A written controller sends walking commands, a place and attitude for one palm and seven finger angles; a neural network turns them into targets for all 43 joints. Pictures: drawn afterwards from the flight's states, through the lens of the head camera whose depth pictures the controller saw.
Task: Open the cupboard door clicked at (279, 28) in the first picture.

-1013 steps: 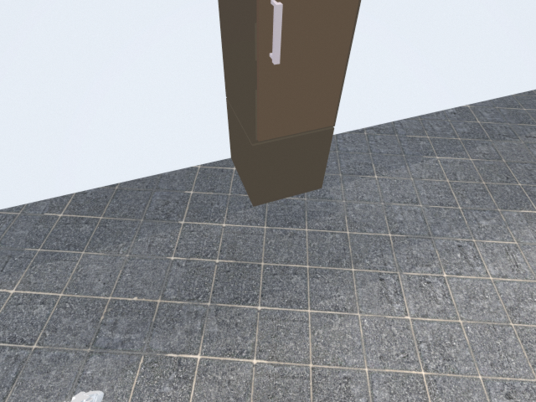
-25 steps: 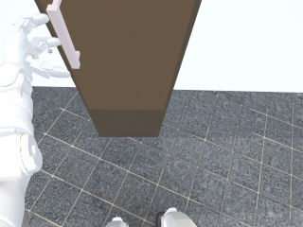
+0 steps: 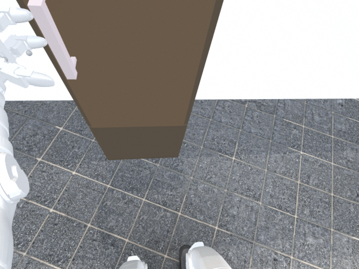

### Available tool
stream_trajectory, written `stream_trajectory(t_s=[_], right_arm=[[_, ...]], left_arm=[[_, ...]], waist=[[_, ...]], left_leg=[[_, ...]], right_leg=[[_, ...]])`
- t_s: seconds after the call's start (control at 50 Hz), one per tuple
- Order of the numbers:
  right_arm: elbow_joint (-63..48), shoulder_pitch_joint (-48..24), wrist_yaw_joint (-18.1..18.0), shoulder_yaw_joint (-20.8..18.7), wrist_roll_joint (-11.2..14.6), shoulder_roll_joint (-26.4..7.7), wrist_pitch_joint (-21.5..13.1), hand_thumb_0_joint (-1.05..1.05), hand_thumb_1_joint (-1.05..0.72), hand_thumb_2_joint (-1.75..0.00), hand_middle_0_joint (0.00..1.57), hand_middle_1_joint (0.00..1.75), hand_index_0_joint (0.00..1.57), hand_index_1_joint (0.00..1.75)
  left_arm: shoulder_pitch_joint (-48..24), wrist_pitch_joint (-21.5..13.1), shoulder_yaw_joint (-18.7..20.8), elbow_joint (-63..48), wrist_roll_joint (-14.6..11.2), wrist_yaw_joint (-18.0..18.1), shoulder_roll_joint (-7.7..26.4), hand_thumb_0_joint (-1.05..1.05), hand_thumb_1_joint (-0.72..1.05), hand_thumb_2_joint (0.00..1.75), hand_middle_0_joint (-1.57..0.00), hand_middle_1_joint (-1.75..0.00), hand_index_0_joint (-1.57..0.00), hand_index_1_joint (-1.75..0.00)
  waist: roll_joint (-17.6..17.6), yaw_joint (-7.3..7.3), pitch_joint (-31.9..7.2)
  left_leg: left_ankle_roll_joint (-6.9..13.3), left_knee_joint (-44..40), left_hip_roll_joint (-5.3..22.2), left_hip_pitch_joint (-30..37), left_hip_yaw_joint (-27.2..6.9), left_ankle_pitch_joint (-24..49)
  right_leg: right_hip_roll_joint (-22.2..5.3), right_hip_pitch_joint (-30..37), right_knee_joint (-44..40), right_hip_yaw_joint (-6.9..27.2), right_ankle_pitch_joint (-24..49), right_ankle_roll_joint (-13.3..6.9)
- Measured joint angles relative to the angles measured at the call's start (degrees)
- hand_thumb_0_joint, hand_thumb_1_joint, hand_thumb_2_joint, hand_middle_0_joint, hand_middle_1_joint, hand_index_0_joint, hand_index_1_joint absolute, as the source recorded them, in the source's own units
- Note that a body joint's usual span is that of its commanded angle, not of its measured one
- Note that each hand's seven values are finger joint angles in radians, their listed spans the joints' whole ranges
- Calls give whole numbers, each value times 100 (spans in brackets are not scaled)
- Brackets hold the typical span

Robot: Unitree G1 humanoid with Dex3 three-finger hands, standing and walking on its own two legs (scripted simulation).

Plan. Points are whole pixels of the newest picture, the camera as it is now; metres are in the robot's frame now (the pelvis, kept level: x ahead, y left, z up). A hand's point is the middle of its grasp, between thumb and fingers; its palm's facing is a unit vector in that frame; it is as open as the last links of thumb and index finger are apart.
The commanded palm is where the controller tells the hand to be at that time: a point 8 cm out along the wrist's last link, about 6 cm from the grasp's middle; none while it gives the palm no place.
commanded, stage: move the hooked fingers beside the handle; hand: left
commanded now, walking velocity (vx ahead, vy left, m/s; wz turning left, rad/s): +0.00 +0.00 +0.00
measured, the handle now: (58, 38) +0.57 +0.20 +0.12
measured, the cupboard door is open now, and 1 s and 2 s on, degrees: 0 0 0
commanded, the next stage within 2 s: slide the fingers in behind the handle in 1.28 s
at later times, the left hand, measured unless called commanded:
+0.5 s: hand (18, 54) +0.52 +0.26 +0.12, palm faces -0.01 -1.00 -0.01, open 13.9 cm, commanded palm +0.50 +0.30 +0.12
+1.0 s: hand (24, 54) +0.52 +0.25 +0.12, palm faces -0.02 -1.00 -0.02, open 13.9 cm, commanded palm +0.50 +0.30 +0.12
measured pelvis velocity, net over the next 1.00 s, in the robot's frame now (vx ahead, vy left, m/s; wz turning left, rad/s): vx -0.01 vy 0.00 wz -0.01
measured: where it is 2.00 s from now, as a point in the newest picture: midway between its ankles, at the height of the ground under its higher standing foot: outside the picture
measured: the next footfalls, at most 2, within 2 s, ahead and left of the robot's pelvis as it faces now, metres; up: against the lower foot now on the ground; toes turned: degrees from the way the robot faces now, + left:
none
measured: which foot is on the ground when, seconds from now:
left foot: down 0.00-1.00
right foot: down 0.00-1.00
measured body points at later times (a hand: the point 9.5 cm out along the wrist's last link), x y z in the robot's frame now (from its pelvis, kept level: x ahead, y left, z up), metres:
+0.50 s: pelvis +0.00 +0.00 +0.00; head +0.13 +0.02 +0.43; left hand +0.51 +0.31 +0.12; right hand -0.02 -0.26 -0.10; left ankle -0.05 +0.10 -0.70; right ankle +0.01 -0.12 -0.70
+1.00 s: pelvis -0.01 +0.00 +0.00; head +0.13 +0.02 +0.43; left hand +0.51 +0.30 +0.12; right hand -0.02 -0.27 -0.10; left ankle -0.05 +0.10 -0.70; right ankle +0.01 -0.12 -0.70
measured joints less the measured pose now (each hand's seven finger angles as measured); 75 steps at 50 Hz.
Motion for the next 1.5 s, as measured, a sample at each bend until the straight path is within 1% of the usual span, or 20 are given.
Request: stream_trajectory(t_s=[0.06, 0.16, 0.28, 0.48, 0.64, 0.74, 0.82, 0.88, 1.0, 1.1, 1.26, 1.32, 1.42, 1.5], right_arm=[[-31, 19, 4, 4, 6, -3, 38, 1, -91, -90, 20, 30, 20, 30], [-96, 17, 0, 26, 19, -4, 99, 1, -91, -90, 20, 30, 20, 30], [-159, 19, -13, 37, 30, 11, 133, 1, -91, -90, 20, 30, 20, 30], [-181, 13, 1, 44, 49, 20, 206, 1, -91, -90, 20, 30, 20, 30], [-185, -21, 6, 38, 69, -13, 228, 1, -91, -90, 20, 30, 20, 30], [-191, -101, -36, 41, 57, -39, 188, 1, -91, -90, 20, 30, 20, 30], [-162, -133, -56, 38, 49, -41, 153, 1, -91, -90, 20, 30, 20, 30], [-145, -141, -68, 55, 46, -41, 127, 1, -91, -90, 20, 30, 20, 30], [-192, -83, -64, 70, 34, -24, 112, 1, -91, -90, 20, 30, 20, 30], [-202, 21, -37, 82, 42, -11, 169, 1, -91, -90, 20, 30, 20, 30], [-208, 112, -13, 78, 69, -20, 251, 1, -91, -90, 20, 30, 20, 30], [-195, 103, -19, 60, 75, -36, 252, 1, -91, -90, 20, 30, 20, 30], [-155, 43, -36, 35, 75, -64, 235, 1, -91, -90, 20, 30, 20, 30], [-157, -43, -55, 11, 54, -70, 168, 1, -91, -90, 20, 30, 20, 30]], left_arm=[[46, 10, 59, -34, -15, -46, 21, -1, -49, 30, -31, -121, -27, -121], [134, 44, 175, -28, 66, -122, 103, -1, -49, 30, -31, -120, -28, -121], [264, -2, 293, -111, 79, -163, 131, -1, -49, 30, -30, -120, -30, -120], [395, 7, 409, -165, 12, -272, 192, -1, -49, 30, -30, -120, -30, -120], [480, 5, 317, -155, -106, -391, 157, -1, -49, 30, -30, -120, -30, -120], [361, 1, 257, -51, -11, -371, 200, -1, -50, 30, -30, -120, -30, -120], [261, -56, 184, -52, -39, -368, 165, -1, -50, 30, -30, -120, -30, -120], [136, -32, 139, 27, -4, -339, 168, -1, -50, 30, -30, -120, -30, -120], [75, -4, 252, 55, 119, -244, 261, -1, -50, 30, -30, -120, -30, -120], [166, -6, 386, 13, 95, -269, 305, -1, -49, 30, -30, -120, -30, -120], [397, 21, 544, -52, 35, -366, 382, -1, -49, 30, -30, -120, -30, -120], [434, 3, 503, -80, -12, -415, 380, -1, -49, 30, -30, -120, -30, -120], [423, -2, 325, -99, -113, -478, 255, -1, -49, 30, -30, -120, -30, -120], [372, 31, 176, -167, -75, -390, 127, -1, -50, 30, -30, -120, -30, -120]], waist=[[2, -8, 5], [6, -44, 5], [16, -62, 16], [37, -24, -31], [29, 56, -50], [14, 33, -22], [1, 26, -3], [-2, -10, 2], [20, -95, 6], [45, -105, 7], [48, -65, -6], [46, -37, -11], [31, 30, -29], [23, 37, -30]], left_leg=[[6, -6, 10, 11, 22, -5], [19, -8, 30, 19, 67, -16], [27, -11, 39, 32, 101, -26], [34, -51, 46, 107, 126, -32], [32, -52, 32, 162, 95, -26], [22, 22, 17, 76, 44, -23], [12, 54, 13, 29, 21, -13], [11, 78, 10, -16, 5, -9], [4, 89, 33, -85, 42, -5], [6, 53, 61, -44, 95, -9], [7, -12, 79, 43, 139, -7], [5, -10, 73, 54, 119, -7], [6, -10, 46, 85, 72, -3], [4, 11, 22, 61, 27, 4]], right_leg=[[12, 5, -14, 22, 8, 7], [33, 1, -27, 66, 23, 18], [44, 6, -39, 100, 30, 32], [53, 71, -78, 126, 32, 42], [39, 137, -74, 97, 22, 39], [21, 77, -17, 48, 16, 29], [17, 43, 1, 25, 25, 24], [13, 6, 20, 9, 26, 20], [36, -82, 33, 44, 48, 13], [67, -70, 11, 96, 59, 9], [88, -12, -27, 141, 65, 7], [81, 10, -30, 122, 59, 6], [53, 65, -36, 78, 44, 11], [28, 66, -29, 35, 39, 13]])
